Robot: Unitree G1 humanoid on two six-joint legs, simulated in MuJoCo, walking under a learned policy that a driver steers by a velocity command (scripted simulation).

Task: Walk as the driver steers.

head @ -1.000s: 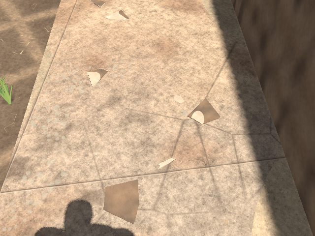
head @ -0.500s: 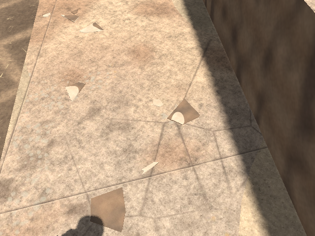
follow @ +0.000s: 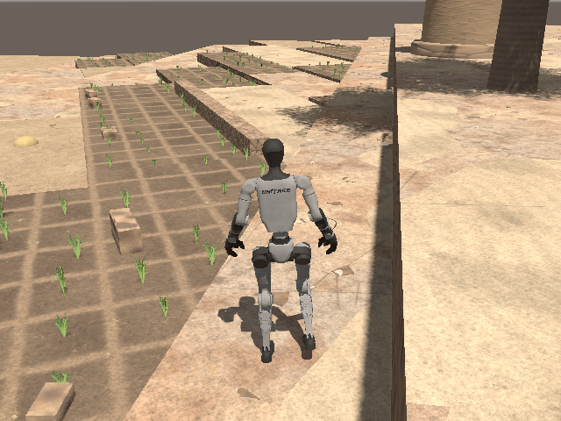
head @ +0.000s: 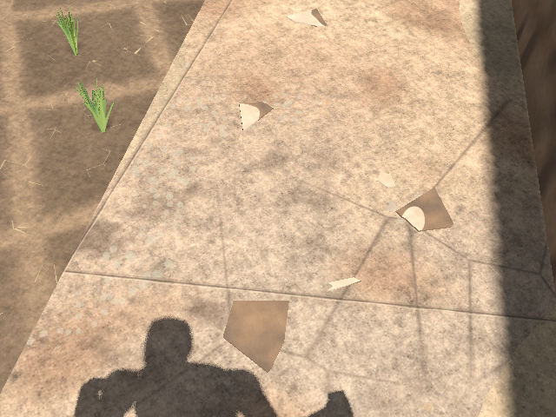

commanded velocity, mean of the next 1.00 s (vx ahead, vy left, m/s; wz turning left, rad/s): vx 0.24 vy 0.00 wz -0.07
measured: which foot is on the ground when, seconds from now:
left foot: down 0.00-0.32, up 0.34-0.72, down 0.74-1.00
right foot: up 0.00-0.30, down 0.32-0.76, up 0.78-1.00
